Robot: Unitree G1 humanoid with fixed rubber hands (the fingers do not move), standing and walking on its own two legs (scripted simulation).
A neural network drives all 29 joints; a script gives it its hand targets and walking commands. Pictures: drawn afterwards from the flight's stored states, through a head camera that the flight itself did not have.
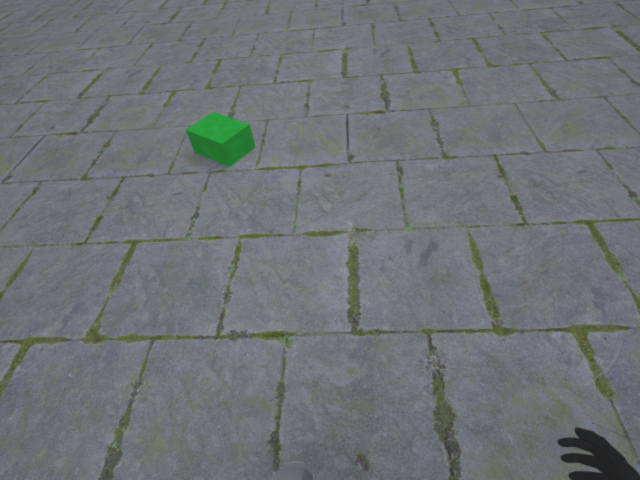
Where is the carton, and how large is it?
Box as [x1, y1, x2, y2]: [186, 112, 254, 166]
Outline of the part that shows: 186,129 195,152 228,166 230,166 254,147 249,124 214,112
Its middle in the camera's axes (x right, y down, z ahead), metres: -0.56 -0.59 +2.17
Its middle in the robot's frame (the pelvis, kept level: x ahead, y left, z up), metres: +1.87 +0.88 -0.69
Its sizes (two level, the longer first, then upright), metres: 0.291 0.214 0.149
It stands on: the floor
